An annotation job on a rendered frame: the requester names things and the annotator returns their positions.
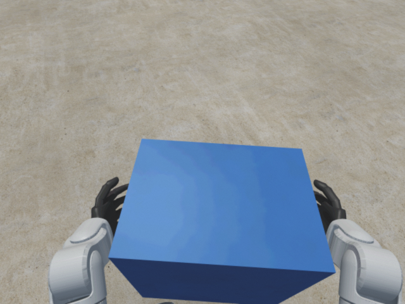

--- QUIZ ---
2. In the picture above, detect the robot right forearm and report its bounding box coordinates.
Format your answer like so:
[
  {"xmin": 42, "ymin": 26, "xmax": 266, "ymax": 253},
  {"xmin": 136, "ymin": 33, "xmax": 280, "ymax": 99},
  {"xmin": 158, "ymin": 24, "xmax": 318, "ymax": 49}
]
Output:
[{"xmin": 326, "ymin": 219, "xmax": 403, "ymax": 304}]

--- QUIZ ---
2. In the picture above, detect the robot left forearm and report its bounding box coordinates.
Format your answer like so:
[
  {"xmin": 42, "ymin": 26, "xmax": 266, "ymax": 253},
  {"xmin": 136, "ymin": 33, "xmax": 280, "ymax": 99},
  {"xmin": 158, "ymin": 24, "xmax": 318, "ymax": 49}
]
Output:
[{"xmin": 48, "ymin": 218, "xmax": 114, "ymax": 304}]

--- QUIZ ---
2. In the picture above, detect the robot left hand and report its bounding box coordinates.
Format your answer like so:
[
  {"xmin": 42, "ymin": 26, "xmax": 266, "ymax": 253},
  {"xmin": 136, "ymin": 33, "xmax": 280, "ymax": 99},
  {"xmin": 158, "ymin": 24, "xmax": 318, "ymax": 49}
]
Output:
[{"xmin": 91, "ymin": 177, "xmax": 129, "ymax": 237}]

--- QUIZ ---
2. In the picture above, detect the carton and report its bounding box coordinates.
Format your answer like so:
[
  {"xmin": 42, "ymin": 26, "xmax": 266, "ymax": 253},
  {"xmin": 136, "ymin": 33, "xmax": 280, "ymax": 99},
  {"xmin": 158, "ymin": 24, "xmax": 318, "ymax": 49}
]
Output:
[{"xmin": 108, "ymin": 139, "xmax": 336, "ymax": 304}]

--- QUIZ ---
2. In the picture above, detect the robot right hand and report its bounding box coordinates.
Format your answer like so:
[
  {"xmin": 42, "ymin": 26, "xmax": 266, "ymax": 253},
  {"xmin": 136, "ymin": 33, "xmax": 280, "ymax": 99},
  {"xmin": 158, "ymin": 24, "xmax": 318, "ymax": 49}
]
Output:
[{"xmin": 313, "ymin": 180, "xmax": 346, "ymax": 235}]

